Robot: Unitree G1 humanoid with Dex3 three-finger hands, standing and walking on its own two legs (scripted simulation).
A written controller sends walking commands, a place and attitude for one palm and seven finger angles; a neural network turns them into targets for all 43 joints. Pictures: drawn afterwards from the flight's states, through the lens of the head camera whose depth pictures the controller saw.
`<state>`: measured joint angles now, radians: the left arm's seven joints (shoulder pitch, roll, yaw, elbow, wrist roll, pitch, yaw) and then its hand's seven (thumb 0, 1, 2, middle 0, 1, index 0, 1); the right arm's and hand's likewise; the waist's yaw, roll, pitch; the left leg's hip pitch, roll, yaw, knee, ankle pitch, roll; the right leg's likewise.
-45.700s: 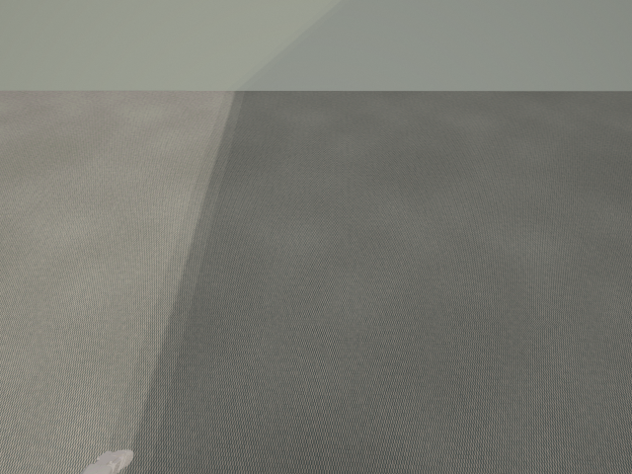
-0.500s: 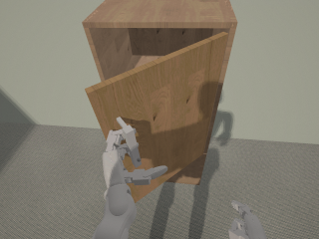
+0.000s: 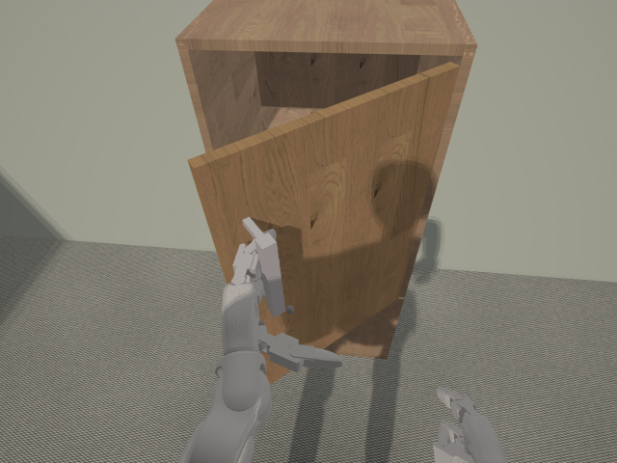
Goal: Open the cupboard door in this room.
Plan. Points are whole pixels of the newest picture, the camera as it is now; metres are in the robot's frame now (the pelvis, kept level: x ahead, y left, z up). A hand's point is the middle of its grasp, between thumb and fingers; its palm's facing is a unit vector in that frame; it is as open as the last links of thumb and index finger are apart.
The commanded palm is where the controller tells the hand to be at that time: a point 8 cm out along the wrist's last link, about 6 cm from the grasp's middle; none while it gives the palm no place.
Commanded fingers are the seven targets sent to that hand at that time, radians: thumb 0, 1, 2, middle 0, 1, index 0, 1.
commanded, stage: slide the hand sideways off the handle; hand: left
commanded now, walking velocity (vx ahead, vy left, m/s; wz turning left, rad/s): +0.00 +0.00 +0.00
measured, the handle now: (264, 269) +0.34 +0.09 +0.08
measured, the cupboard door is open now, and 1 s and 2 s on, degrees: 41 44 44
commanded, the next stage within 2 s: draw the hand back to the body in 1.12 s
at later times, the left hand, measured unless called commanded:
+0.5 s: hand (278, 342) +0.24 +0.06 +0.08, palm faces -0.15 -0.99 -0.04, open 16.1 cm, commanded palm +0.22 +0.12 +0.08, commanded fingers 0.00 -0.50 0.30 -0.15 -0.30 -0.15 -0.30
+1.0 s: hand (221, 368) +0.21 +0.12 +0.07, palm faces -0.05 -1.00 -0.06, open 16.1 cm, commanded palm +0.18 +0.18 +0.08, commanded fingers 0.00 -0.50 0.30 -0.15 -0.30 -0.15 -0.30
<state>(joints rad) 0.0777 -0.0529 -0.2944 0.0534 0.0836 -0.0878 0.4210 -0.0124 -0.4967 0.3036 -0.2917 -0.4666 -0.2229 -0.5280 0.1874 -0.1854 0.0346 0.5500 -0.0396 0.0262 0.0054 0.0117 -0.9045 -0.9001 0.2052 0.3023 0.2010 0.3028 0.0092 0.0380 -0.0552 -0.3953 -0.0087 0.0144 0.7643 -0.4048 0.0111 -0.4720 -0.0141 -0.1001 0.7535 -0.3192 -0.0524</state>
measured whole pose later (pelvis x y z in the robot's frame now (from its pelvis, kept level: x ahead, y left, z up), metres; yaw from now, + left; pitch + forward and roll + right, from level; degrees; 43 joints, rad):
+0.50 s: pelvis +0.01 +0.00 +0.00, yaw -1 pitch +3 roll +1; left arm 0.28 0.08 -0.24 -0.16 -0.03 -0.12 0.05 -0.01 -0.50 0.30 -0.20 -0.33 -0.19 -0.32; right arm 0.25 -0.21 0.06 0.47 0.00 -0.05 -0.02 0.01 -0.90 -0.90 0.21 0.30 0.20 0.30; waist 0.01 0.03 -0.05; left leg -0.40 0.00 0.04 0.78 -0.43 0.01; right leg -0.50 0.00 -0.08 0.78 -0.34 -0.05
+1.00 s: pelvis +0.02 -0.01 -0.01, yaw +0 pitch +6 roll +0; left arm 0.56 0.16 -0.02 -0.30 -0.16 -0.21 -0.13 -0.01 -0.50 0.30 -0.20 -0.33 -0.21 -0.33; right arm 0.27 -0.24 0.03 0.45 0.01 -0.13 -0.04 0.01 -0.90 -0.90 0.21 0.30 0.20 0.30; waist 0.02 0.05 -0.08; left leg -0.47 0.02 0.00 0.85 -0.48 -0.01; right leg -0.55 0.01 -0.11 0.84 -0.39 -0.07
